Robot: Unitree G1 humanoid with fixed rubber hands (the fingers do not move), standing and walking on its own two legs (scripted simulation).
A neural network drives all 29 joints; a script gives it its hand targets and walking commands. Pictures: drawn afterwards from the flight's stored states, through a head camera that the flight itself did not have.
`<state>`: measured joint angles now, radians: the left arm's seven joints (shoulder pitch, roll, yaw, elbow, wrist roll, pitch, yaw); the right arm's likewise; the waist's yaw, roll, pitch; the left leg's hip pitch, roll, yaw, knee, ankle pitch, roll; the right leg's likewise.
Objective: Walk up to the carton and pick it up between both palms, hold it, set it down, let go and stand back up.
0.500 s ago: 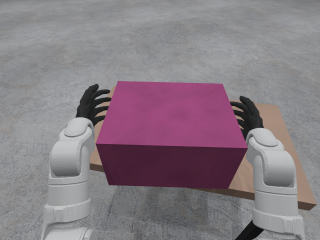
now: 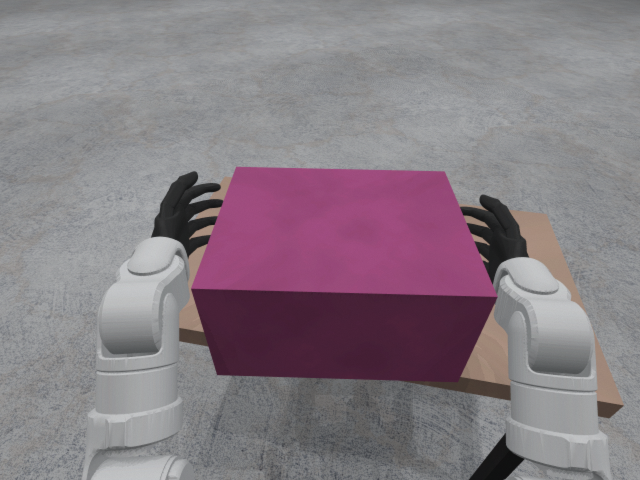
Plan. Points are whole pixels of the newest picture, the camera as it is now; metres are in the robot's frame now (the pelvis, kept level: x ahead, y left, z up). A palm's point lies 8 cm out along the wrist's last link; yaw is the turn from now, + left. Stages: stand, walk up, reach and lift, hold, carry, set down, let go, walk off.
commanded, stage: hold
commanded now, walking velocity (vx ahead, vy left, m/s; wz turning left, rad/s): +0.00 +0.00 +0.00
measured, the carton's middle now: (338, 266) +0.34 -0.01 +0.14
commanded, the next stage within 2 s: none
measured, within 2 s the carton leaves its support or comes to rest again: neither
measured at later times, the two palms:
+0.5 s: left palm (171, 237) +0.33 +0.18 +0.19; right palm (496, 259) +0.33 -0.18 +0.18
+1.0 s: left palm (174, 242) +0.33 +0.18 +0.19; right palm (500, 263) +0.32 -0.19 +0.17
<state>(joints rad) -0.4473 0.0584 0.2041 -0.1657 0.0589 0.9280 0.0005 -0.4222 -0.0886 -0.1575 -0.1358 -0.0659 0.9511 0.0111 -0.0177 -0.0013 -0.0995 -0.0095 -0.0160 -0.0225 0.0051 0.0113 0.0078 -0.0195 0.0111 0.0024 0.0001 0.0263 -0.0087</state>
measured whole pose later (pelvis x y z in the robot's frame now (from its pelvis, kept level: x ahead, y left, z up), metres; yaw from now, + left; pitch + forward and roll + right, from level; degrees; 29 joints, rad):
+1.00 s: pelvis +0.01 +0.00 +0.00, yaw +0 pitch +0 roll +0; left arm -0.42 0.05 0.19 -0.20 0.05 0.92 0.01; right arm -0.40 -0.09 -0.15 -0.16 -0.06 0.94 0.01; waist -0.02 0.01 -0.09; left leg 0.01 -0.02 -0.02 -0.02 0.02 0.01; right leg 0.01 0.01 0.00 -0.04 0.03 0.00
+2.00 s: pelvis +0.00 +0.01 +0.00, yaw +0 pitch +0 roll +0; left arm -0.42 0.06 0.18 -0.19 0.05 0.92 0.01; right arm -0.40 -0.10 -0.16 -0.16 -0.06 0.94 0.02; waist -0.03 0.00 -0.09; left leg 0.00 -0.03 -0.02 -0.03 0.03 0.02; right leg 0.00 0.00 -0.01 -0.05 0.05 0.00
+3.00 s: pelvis +0.00 +0.01 +0.00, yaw +0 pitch +0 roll +0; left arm -0.43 0.06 0.19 -0.17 0.06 0.91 0.01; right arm -0.41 -0.09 -0.16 -0.13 -0.07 0.93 0.02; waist -0.02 0.00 -0.09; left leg -0.01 -0.03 -0.02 -0.03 0.03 0.02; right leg -0.01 -0.01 -0.01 -0.05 0.05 0.00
